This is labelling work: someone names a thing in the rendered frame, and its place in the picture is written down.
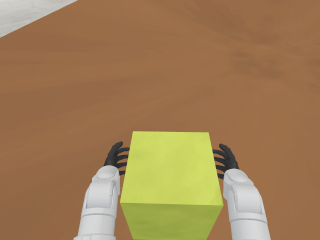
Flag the robot right hand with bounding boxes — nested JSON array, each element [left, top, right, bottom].
[[212, 143, 239, 180]]

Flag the carton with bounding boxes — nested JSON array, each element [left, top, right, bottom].
[[120, 131, 224, 240]]

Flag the robot left hand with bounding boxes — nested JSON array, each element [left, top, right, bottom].
[[104, 141, 130, 176]]

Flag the robot left forearm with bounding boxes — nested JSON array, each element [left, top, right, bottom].
[[73, 165, 120, 240]]

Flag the robot right forearm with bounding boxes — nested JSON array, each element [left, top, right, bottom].
[[223, 168, 271, 240]]

